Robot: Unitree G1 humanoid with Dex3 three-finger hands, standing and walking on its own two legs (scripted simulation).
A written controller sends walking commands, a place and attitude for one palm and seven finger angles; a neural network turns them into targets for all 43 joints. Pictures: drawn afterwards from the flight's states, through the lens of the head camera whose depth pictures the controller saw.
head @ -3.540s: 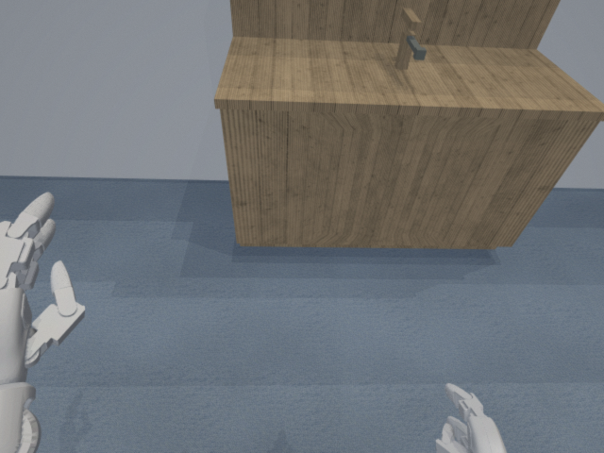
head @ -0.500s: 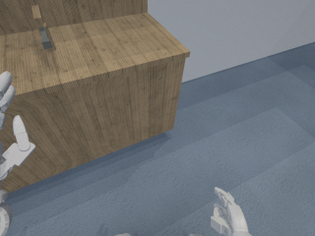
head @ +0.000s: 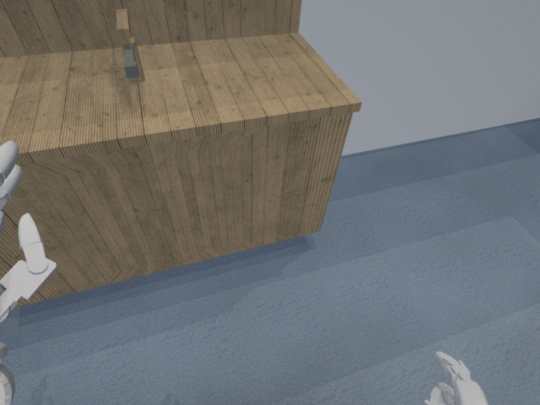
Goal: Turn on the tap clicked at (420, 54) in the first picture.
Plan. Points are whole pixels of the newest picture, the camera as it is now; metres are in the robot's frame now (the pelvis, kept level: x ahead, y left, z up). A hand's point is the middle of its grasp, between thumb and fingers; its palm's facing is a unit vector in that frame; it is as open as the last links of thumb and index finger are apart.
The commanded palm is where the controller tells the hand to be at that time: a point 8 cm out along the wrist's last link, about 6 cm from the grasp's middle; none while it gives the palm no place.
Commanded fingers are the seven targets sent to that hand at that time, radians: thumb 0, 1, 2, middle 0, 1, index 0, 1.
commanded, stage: take the last steps up to it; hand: left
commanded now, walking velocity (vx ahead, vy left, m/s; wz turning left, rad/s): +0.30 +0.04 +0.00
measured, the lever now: (131, 69) +0.80 +0.38 +0.08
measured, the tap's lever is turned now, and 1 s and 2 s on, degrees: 0 0 0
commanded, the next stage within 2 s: none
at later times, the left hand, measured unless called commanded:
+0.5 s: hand (85, 234) +0.26 +0.23 +0.17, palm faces +0.41 -0.81 -0.42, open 7.4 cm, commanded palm +0.20 +0.27 +0.18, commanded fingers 0.00 0.90 0.90 -0.20 -0.30 -0.20 -0.30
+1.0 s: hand (101, 165) +0.35 +0.24 +0.19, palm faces +0.37 -0.81 -0.45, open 7.4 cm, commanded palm +0.31 +0.29 +0.18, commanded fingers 0.00 0.90 0.90 -0.20 -0.30 -0.20 -0.30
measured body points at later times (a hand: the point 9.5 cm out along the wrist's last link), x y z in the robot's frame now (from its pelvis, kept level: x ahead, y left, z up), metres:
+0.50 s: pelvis +0.04 -0.01 +0.00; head +0.05 -0.02 +0.45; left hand +0.23 +0.27 +0.19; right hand +0.19 -0.24 -0.11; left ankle +0.03 +0.12 -0.66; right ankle +0.06 -0.10 -0.73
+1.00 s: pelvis +0.14 +0.01 +0.00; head +0.15 +0.01 +0.45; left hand +0.33 +0.28 +0.21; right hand +0.30 -0.18 -0.09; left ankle +0.14 +0.14 -0.73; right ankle +0.19 -0.10 -0.71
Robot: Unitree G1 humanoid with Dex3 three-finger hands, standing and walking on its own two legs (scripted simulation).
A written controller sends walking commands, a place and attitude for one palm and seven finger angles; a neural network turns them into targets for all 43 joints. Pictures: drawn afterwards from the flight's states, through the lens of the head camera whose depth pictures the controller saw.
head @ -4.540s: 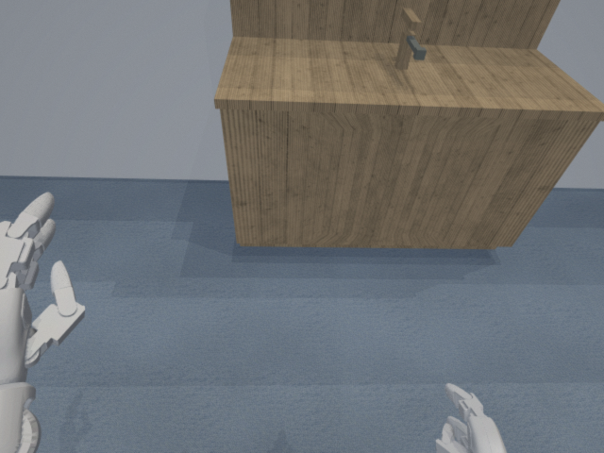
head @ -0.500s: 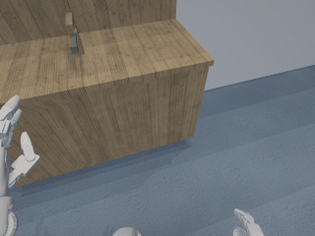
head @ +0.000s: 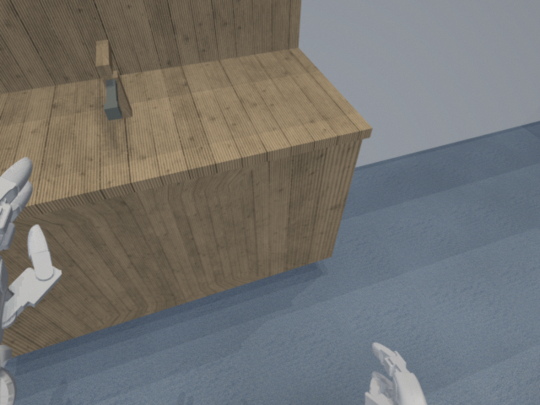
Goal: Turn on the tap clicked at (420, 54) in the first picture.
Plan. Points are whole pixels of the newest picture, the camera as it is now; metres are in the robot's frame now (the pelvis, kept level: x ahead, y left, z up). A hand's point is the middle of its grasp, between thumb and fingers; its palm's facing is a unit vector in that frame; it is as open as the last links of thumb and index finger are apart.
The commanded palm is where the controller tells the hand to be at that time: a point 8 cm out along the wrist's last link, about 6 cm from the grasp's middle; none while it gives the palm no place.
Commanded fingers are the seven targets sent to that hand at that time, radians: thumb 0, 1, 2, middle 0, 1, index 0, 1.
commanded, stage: take the last steps up to it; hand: left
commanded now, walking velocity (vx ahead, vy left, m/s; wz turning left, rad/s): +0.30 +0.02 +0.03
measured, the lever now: (113, 110) +0.66 +0.38 +0.07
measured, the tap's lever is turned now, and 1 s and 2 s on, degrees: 0 0 0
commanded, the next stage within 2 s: come to a stop and stand still in 1.04 s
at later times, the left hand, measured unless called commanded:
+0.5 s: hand (91, 194) +0.32 +0.24 +0.18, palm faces +0.45 -0.81 -0.39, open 7.4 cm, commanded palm +0.27 +0.28 +0.18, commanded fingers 0.00 0.90 0.90 -0.20 -0.30 -0.20 -0.30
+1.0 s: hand (143, 157) +0.40 +0.21 +0.17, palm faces +0.41 -0.80 -0.44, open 7.4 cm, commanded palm +0.34 +0.25 +0.18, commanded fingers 0.00 0.90 0.90 -0.20 -0.30 -0.20 -0.30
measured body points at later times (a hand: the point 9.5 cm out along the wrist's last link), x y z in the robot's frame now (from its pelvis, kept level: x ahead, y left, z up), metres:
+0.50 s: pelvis +0.11 +0.00 -0.01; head +0.12 +0.01 +0.44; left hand +0.29 +0.28 +0.20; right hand +0.27 -0.26 -0.08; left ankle +0.15 +0.12 -0.74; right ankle +0.07 -0.10 -0.73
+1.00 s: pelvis +0.19 -0.03 +0.00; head +0.23 -0.04 +0.45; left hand +0.38 +0.25 +0.19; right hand +0.36 -0.28 -0.10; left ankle +0.21 +0.10 -0.69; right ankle +0.22 -0.12 -0.74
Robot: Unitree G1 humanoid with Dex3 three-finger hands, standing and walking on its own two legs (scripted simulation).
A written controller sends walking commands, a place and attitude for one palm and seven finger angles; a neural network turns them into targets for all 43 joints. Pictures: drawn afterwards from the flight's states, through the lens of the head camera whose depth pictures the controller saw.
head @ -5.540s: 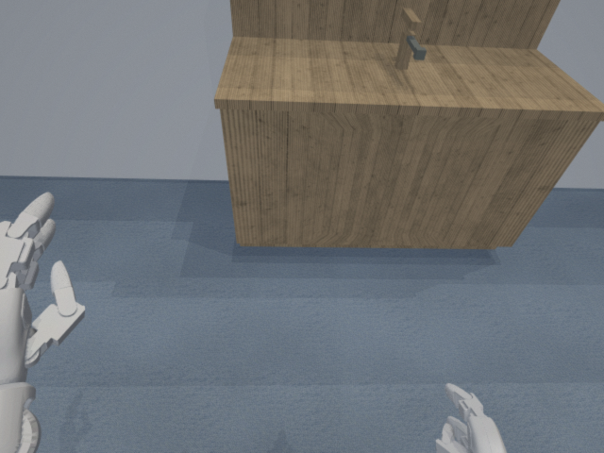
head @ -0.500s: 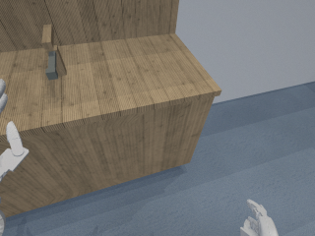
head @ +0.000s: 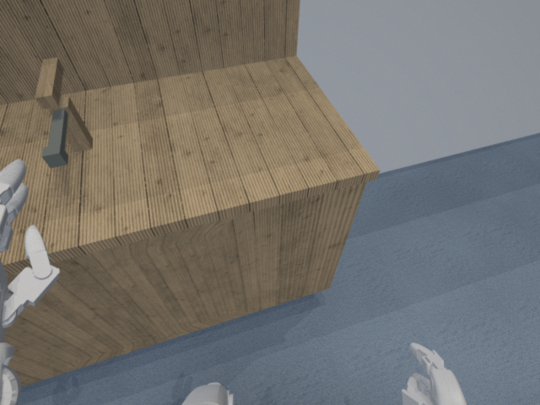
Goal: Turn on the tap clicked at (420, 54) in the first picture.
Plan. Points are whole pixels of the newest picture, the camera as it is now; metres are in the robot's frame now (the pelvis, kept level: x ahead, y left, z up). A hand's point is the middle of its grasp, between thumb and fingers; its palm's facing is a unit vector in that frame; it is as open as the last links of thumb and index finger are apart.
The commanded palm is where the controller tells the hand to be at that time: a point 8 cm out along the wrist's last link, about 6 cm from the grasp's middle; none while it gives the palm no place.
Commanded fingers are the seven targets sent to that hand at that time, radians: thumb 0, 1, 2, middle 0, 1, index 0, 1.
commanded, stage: take the last steps up to it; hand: left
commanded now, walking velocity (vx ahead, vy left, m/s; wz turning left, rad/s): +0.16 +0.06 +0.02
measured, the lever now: (55, 156) +0.48 +0.40 +0.07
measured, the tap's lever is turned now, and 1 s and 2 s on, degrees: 0 0 0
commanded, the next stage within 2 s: come to a stop and stand still in 0.04 s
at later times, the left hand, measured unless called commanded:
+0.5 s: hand (76, 247) +0.25 +0.22 +0.17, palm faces +0.36 -0.81 -0.46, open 7.4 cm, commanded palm +0.20 +0.27 +0.18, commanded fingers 0.00 0.90 0.90 -0.20 -0.30 -0.20 -0.30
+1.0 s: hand (25, 320) +0.17 +0.23 +0.17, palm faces +0.43 -0.81 -0.39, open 7.4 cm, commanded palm +0.12 +0.27 +0.18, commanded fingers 0.00 0.90 0.90 -0.20 -0.30 -0.20 -0.30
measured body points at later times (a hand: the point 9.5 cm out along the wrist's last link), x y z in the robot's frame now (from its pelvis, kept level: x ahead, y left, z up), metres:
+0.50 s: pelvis +0.03 -0.01 +0.00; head +0.06 -0.02 +0.44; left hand +0.22 +0.26 +0.19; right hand +0.21 -0.19 -0.10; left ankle +0.07 +0.13 -0.74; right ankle +0.06 -0.09 -0.74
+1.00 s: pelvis -0.03 -0.01 +0.00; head -0.03 +0.00 +0.45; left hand +0.14 +0.27 +0.19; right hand +0.13 -0.26 -0.08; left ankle -0.04 +0.12 -0.74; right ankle +0.05 -0.09 -0.73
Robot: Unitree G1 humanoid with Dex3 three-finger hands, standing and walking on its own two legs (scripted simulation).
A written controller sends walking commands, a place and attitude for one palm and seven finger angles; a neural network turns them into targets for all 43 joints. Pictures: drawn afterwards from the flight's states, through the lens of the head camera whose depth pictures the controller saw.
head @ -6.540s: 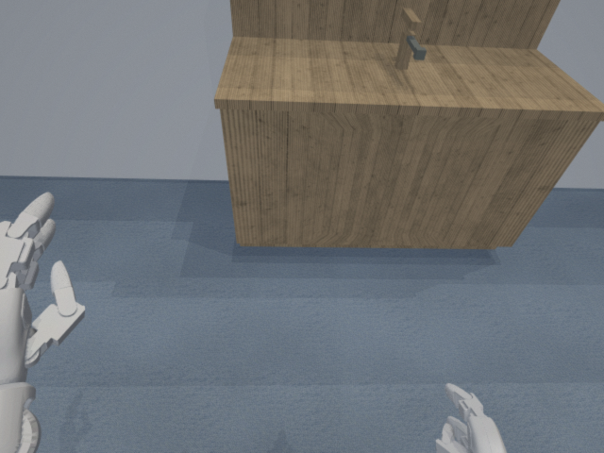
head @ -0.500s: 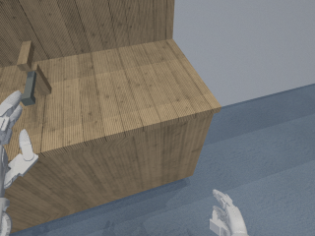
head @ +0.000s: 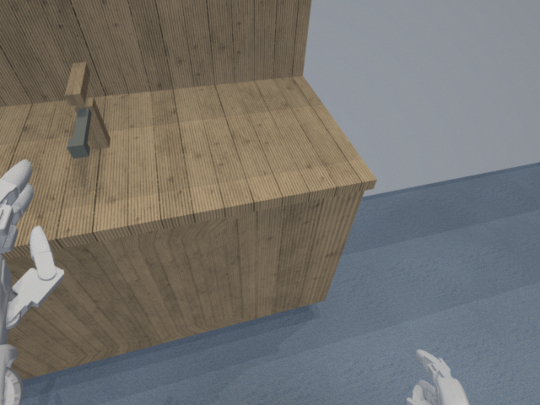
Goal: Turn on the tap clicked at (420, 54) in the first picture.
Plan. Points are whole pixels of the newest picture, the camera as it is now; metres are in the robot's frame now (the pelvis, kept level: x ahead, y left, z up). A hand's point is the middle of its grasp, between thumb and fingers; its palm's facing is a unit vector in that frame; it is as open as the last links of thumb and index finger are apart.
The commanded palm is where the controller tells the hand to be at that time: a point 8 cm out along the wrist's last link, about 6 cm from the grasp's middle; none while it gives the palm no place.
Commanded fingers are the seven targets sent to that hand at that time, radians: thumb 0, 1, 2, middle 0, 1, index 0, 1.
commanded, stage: come to a stop and stand still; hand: left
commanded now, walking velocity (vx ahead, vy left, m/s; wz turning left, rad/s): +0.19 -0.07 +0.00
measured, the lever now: (78, 148) +0.52 +0.40 +0.07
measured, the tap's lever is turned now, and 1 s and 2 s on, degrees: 0 0 0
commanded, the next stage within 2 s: look again from close up in 0.38 s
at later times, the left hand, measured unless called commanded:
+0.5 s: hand (77, 276) +0.21 +0.22 +0.17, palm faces +0.34 -0.80 -0.49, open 7.4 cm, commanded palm +0.15 +0.26 +0.18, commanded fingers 0.00 0.90 0.90 -0.20 -0.30 -0.20 -0.30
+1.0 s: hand (18, 268) +0.21 +0.28 +0.17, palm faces +0.44 -0.85 -0.30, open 7.4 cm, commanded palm +0.15 +0.30 +0.18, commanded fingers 0.00 0.90 0.90 -0.20 -0.30 -0.20 -0.30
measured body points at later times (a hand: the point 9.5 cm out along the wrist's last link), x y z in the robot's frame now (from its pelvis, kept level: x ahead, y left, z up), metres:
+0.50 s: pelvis -0.02 -0.02 +0.00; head +0.02 -0.01 +0.44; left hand +0.18 +0.26 +0.19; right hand +0.13 -0.27 -0.09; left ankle +0.00 +0.10 -0.74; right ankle +0.01 -0.10 -0.74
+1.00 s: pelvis -0.02 +0.02 +0.00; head -0.01 +0.05 +0.45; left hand +0.18 +0.32 +0.19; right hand +0.15 -0.18 -0.07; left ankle +0.00 +0.10 -0.74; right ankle +0.01 -0.10 -0.74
